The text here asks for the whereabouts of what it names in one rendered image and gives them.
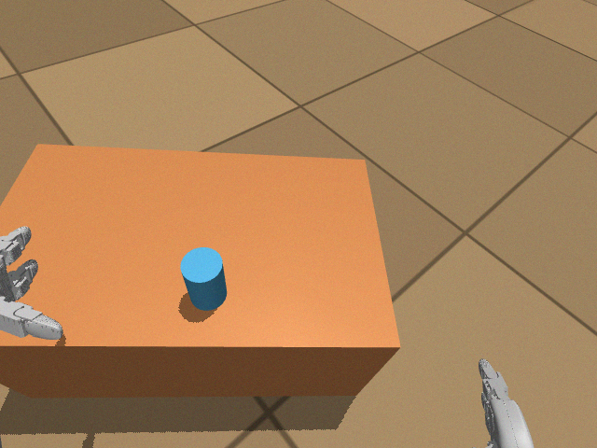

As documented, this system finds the left robot hand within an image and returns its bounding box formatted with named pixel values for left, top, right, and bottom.
left=0, top=227, right=63, bottom=340

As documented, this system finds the right robot hand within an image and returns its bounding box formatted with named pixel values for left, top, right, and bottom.
left=473, top=358, right=534, bottom=448

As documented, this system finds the can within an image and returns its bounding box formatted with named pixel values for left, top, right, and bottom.
left=180, top=247, right=227, bottom=311

